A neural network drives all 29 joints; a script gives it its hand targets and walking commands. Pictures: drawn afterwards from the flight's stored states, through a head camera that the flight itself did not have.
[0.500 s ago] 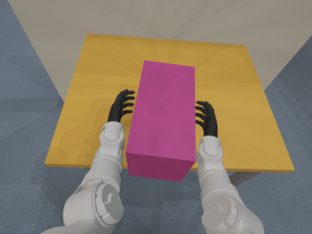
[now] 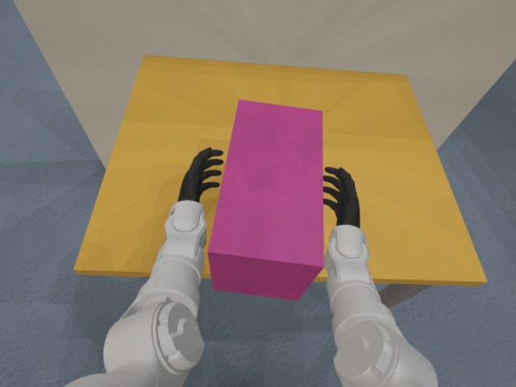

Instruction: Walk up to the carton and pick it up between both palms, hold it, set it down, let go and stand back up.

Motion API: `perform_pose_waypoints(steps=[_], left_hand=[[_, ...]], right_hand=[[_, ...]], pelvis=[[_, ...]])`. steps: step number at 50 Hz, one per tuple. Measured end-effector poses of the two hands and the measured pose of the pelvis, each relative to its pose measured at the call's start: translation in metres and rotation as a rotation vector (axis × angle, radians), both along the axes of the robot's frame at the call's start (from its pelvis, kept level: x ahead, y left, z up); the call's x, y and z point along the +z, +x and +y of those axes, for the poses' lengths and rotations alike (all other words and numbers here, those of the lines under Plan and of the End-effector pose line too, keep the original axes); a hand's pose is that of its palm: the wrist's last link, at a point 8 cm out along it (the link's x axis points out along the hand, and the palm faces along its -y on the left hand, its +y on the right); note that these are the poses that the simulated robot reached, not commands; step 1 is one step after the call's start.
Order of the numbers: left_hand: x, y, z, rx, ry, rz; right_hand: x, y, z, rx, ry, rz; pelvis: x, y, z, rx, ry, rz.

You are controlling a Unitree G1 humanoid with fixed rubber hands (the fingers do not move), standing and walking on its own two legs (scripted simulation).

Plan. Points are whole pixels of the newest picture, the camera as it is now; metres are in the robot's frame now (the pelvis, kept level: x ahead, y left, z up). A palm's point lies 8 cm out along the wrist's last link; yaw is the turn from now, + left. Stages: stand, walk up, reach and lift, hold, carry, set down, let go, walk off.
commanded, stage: reach and lift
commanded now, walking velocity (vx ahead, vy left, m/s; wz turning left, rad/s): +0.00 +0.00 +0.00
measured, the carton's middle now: (268, 199) +0.45 +0.02 -0.04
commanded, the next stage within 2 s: none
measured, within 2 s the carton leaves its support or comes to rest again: leaves its support in 0.78 s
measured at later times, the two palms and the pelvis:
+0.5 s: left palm (192, 197) +0.40 +0.15 +0.02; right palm (345, 220) +0.38 -0.10 +0.02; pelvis +0.00 +0.00 +0.00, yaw +0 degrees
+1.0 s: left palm (196, 198) +0.38 +0.14 +0.04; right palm (358, 224) +0.37 -0.11 +0.04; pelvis -0.01 -0.01 +0.00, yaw -1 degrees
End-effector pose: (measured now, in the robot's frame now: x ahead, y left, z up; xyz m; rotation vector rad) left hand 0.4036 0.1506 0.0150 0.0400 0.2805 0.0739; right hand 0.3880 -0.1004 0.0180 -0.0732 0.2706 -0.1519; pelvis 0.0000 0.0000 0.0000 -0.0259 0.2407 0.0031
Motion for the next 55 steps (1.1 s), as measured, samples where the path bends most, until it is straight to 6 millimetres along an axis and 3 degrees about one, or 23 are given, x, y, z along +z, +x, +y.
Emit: perform_pose_waypoints(steps=[22,36,55], left_hand=[[0.0,-0.002,0.0,0.01,0.003,-0.002],[0.002,-0.015,-0.007,0.013,-0.003,0.008],[0.038,-0.023,-0.01,0.017,0.0,-0.026]], right_hand=[[-0.001,-0.002,0.0,0.001,0.019,-0.015],[-0.001,-0.015,-0.006,-0.003,0.037,-0.015],[0.033,-0.024,-0.009,-0.003,0.05,-0.054]], pelvis=[[0.0,0.0,-0.002,-0.002,-0.001,0.023],[0.001,-0.005,-0.006,-0.004,0.0,0.01],[0.003,-0.016,-0.006,-0.014,0.005,-0.08]])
